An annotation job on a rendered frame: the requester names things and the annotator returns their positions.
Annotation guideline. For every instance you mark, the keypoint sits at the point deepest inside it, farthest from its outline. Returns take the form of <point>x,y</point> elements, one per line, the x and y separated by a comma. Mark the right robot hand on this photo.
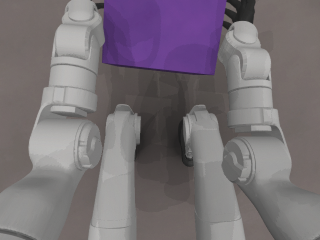
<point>245,12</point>

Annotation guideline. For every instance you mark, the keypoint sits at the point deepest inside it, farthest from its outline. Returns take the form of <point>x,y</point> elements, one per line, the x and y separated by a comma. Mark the right robot forearm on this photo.
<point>249,83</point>

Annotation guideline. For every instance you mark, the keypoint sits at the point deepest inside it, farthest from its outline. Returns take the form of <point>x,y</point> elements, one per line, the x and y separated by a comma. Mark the left robot forearm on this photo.
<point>74,64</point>

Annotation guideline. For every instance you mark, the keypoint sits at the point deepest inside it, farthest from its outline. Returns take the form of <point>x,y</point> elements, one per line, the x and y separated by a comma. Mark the left robot upper arm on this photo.
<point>37,206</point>

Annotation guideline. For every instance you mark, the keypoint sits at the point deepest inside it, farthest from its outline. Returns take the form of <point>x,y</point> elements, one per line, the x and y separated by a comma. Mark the carton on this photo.
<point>177,36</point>

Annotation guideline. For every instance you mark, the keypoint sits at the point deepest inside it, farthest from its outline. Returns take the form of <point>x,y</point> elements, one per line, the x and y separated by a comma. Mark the right robot upper arm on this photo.
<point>261,167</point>

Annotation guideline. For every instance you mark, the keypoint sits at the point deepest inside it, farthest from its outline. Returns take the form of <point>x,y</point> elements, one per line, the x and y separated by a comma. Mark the right robot foot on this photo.
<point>188,161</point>

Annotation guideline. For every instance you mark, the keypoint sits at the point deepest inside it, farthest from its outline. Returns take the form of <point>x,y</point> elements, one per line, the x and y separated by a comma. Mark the robot left thigh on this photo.
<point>114,214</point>

